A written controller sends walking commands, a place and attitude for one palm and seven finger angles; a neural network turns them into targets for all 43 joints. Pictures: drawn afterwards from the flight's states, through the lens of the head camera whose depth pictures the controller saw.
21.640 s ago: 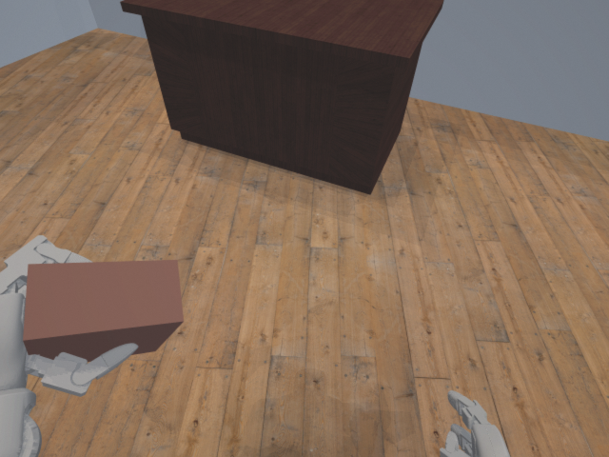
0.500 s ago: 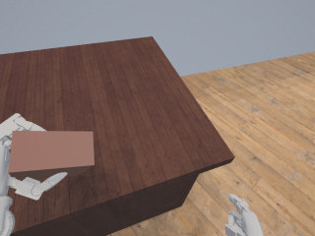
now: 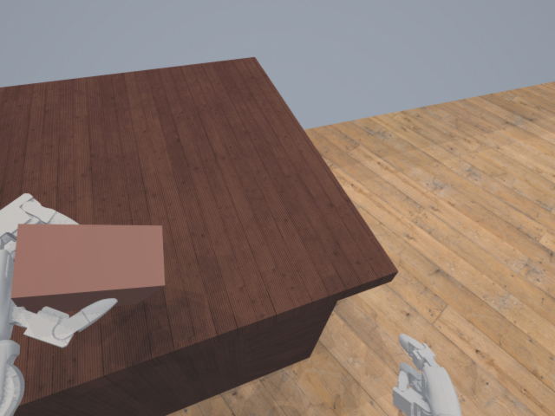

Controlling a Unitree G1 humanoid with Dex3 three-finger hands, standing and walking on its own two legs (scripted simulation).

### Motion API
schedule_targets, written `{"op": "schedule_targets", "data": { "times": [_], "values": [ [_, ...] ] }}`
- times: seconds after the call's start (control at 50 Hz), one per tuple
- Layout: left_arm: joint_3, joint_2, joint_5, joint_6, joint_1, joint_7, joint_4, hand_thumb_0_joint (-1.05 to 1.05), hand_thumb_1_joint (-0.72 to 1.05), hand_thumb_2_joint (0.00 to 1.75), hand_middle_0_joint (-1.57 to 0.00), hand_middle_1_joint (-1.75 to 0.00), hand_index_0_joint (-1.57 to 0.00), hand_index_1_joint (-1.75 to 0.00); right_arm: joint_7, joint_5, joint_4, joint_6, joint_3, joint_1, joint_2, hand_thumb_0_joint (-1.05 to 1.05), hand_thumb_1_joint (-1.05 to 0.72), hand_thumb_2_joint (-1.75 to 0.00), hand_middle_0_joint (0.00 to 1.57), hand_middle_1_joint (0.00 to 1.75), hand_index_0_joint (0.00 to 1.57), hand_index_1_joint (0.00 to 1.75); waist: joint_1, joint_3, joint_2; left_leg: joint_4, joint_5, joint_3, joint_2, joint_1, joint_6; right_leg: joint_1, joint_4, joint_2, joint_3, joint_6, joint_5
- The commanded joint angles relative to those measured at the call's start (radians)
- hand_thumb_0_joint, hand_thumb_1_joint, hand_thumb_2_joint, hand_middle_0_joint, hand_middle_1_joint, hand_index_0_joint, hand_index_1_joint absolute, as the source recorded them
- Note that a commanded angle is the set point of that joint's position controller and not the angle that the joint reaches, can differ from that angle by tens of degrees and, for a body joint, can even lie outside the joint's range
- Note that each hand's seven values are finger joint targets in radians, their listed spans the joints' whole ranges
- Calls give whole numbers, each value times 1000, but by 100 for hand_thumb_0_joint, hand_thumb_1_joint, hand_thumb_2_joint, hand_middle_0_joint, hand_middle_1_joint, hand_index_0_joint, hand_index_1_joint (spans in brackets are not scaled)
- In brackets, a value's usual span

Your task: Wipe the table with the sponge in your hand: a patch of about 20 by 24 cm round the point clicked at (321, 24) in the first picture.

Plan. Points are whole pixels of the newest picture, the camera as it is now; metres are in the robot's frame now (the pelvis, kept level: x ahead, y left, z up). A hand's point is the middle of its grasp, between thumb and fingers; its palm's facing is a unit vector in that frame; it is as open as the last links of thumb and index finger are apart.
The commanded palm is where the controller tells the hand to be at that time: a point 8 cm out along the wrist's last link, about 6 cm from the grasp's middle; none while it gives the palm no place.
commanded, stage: shuffle to correct the standing spot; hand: left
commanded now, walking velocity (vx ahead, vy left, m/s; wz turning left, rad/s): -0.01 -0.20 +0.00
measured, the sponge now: (110, 271) +0.23 +0.21 +0.14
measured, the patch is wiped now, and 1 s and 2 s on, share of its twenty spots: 0.00 0.00 0.00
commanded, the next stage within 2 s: none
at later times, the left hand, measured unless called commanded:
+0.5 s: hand (122, 272) +0.23 +0.19 +0.15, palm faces +0.30 -0.86 -0.41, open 10.1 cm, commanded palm +0.17 +0.23 +0.17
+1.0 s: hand (112, 282) +0.22 +0.20 +0.15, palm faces +0.32 -0.86 -0.41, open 10.1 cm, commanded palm +0.16 +0.23 +0.17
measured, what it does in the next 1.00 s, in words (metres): stands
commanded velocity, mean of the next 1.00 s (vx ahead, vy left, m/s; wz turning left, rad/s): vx -0.04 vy -0.20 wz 0.00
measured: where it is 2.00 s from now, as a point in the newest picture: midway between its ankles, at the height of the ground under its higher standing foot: outside the picture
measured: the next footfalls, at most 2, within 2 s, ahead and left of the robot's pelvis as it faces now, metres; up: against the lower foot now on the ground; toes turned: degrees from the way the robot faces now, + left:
none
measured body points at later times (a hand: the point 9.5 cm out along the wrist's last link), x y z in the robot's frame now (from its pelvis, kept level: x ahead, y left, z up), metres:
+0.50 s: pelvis +0.01 -0.05 -0.01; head +0.04 -0.03 +0.44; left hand +0.20 +0.24 +0.18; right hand +0.17 -0.30 -0.08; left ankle +0.02 +0.10 -0.74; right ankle +0.01 -0.11 -0.74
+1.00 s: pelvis +0.00 -0.05 -0.01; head +0.03 -0.03 +0.44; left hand +0.19 +0.24 +0.18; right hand +0.18 -0.27 -0.08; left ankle +0.02 +0.10 -0.74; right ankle +0.01 -0.11 -0.74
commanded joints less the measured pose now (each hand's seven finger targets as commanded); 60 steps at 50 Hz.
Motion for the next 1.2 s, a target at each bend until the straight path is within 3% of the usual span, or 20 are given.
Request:
{"op": "schedule_targets", "data": {
  "times": [0.0, 0.04, 0.06, 0.08, 0.12, 0.32, 0.44, 0.52, 0.56, 0.7, 0.86, 0.88, 1.02, 1.06, 1.08, 1.18],
  "values": [
    [113, 166, -18, -58, -64, 16, -237, 0, 10, 130, -120, -160, -120, -160, -12, -2, -154, -45, -69, -74, -143, 0, -90, -90, 20, 30, 20, 30, -10, -147, 125, -104, 51, -132, 153, 10, -1, 40, -7, -47, 45, 1, 80],
    [128, 179, -22, -51, -51, 15, -251, 0, 10, 130, -120, -160, -120, -160, -15, 1, -157, -46, -72, -81, -142, 0, -90, -90, 20, 30, 20, 30, -11, -156, 106, -78, 84, -120, 149, 45, -4, 16, -14, -47, 53, -2, 106],
    [109, 160, -25, -54, -57, 10, -263, 0, 10, 130, -120, -160, -120, -160, -14, -4, -155, -44, -72, -72, -146, 0, -90, -90, 20, 30, 20, 30, -15, -165, 115, -68, 95, -116, 144, 39, -2, 21, -13, -45, 52, -3, 116],
    [126, 179, -26, -51, -49, 10, -261, 0, 10, 130, -120, -160, -120, -160, -16, -2, -159, -45, -77, -73, -146, 0, -90, -90, 20, 30, 20, 30, -12, -165, 125, -54, 111, -117, 150, 45, -1, 16, -13, -53, 63, -5, 126],
    [129, 178, -31, -45, -37, 7, -254, 0, 10, 130, -120, -160, -120, -160, -16, -3, -159, -41, -80, -65, -148, 0, -90, -90, 20, 30, 20, 30, -13, -178, 97, -23, 128, -107, 143, 47, -3, 22, -17, -60, 79, -12, 151],
    [155, 205, -52, -30, 15, 11, -287, 0, 10, 130, -120, -160, -120, -160, -28, 1, -156, -24, -89, -62, -150, 0, -90, -90, 20, 30, 20, 30, -24, -196, 44, 98, 64, -66, 91, 45, -7, -29, -39, -122, 149, -46, 165],
    [166, 215, -56, -25, 46, 18, -275, 0, 10, 130, -120, -160, -120, -160, -37, 5, -145, -16, -86, -75, -149, 0, -90, -90, 20, 30, 20, 30, -28, -165, 59, 86, 92, -78, 105, 43, -1, -54, -28, -118, 131, -33, 173],
    [159, 210, -53, -29, 40, 10, -273, 0, 10, 130, -120, -160, -120, -160, -37, 2, -151, -14, -90, -63, -154, 0, -90, -90, 20, 30, 20, 30, -23, -167, 52, 77, 113, -87, 125, 24, 6, -26, -14, -104, 122, -2, 196],
    [139, 193, -52, -28, 34, 10, -266, 0, 10, 130, -120, -160, -120, -160, -36, -1, -143, -12, -81, -69, -152, 0, -90, -90, 20, 30, 20, 30, -27, -150, 71, 56, 92, -91, 127, 15, 8, -36, -17, -94, 107, -5, 155],
    [154, 216, -50, -34, 23, 7, -317, 0, 10, 130, -120, -160, -120, -160, -34, 1, -155, -18, -89, -66, -152, 0, -90, -90, 20, 30, 20, 30, -20, -178, 106, 37, 149, -116, 161, 24, 11, 0, 11, -83, 96, 0, 184],
    [129, 186, -53, -24, 16, 7, -279, 0, 10, 130, -120, -160, -120, -160, -31, 1, -147, -11, -76, -63, -146, 0, -90, -90, 20, 30, 20, 30, -30, -144, 85, 35, -12, -101, 131, -1, 6, -44, -34, -92, 118, -21, 62],
    [146, 206, -51, -23, 11, 8, -284, 0, 10, 130, -120, -160, -120, -160, -32, 2, -151, -13, -82, -64, -148, 0, -90, -90, 20, 30, 20, 30, -25, -148, 77, 32, -21, -104, 134, 3, 6, -45, -34, -93, 124, -18, 54],
    [144, 205, -47, -20, 8, 9, -289, 0, 10, 130, -120, -160, -120, -160, -32, 2, -152, -11, -81, -67, -145, 0, -90, -90, 20, 30, 20, 30, -25, -158, 85, 28, 45, -123, 154, 9, 13, -20, -19, -88, 112, -12, 105],
    [125, 190, -48, -22, -4, 10, -306, 0, 10, 130, -120, -160, -120, -160, -31, 2, -149, -11, -75, -74, -145, 0, -90, -90, 20, 30, 20, 30, -29, -154, 121, 10, 63, -131, 158, 10, 14, -21, -5, -78, 95, -20, 102],
    [147, 214, -47, -23, -2, 12, -305, 0, 10, 130, -120, -160, -120, -160, -32, 2, -152, -13, -79, -73, -148, 0, -90, -90, 20, 30, 20, 30, -24, -153, 125, 5, 69, -136, 168, -2, 15, -7, -4, -76, 90, -11, 101],
    [147, 210, -48, -25, 24, 8, -311, 0, 10, 130, -120, -160, -120, -160, -28, 4, -155, -13, -84, -66, -150, 0, -90, -90, 20, 30, 20, 30, -25, -165, 139, 11, 123, -140, 175, 5, 12, 15, 7, -72, 80, -16, 140]
  ]
}}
